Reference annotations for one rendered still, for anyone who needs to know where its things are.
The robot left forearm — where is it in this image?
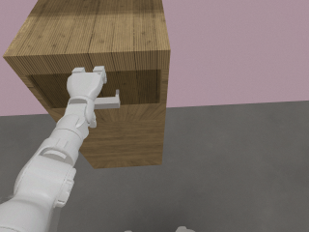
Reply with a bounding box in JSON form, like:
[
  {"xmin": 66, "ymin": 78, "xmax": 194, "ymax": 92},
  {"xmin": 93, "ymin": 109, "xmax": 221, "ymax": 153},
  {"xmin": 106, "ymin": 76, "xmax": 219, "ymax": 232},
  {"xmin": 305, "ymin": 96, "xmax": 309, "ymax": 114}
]
[{"xmin": 14, "ymin": 96, "xmax": 95, "ymax": 196}]

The cabinet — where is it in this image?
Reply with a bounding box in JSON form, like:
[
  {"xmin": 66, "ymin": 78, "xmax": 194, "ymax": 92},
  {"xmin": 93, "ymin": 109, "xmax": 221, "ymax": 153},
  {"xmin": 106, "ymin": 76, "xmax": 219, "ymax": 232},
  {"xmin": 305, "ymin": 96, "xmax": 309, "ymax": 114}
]
[{"xmin": 2, "ymin": 0, "xmax": 171, "ymax": 169}]

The handle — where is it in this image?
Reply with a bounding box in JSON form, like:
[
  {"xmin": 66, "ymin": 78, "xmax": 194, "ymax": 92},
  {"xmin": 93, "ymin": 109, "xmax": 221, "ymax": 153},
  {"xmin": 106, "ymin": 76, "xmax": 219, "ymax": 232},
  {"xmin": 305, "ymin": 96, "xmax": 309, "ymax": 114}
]
[{"xmin": 94, "ymin": 89, "xmax": 121, "ymax": 109}]

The drawer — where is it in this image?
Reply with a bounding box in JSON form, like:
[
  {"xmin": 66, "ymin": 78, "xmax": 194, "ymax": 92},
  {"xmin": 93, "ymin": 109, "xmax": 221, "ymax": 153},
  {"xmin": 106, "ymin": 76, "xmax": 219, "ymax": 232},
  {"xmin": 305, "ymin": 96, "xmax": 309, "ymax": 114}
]
[{"xmin": 27, "ymin": 69, "xmax": 161, "ymax": 108}]

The left robot hand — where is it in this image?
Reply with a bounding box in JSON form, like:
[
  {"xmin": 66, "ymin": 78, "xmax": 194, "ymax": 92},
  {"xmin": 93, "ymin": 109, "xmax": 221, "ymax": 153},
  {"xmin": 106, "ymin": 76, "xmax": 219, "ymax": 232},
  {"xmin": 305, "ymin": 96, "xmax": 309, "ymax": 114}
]
[{"xmin": 67, "ymin": 66, "xmax": 107, "ymax": 129}]

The robot left upper arm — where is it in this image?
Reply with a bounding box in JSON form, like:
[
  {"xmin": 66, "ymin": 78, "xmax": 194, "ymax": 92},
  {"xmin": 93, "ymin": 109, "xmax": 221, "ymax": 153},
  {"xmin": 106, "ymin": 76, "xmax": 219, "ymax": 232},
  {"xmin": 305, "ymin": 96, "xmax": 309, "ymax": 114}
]
[{"xmin": 0, "ymin": 155, "xmax": 76, "ymax": 232}]

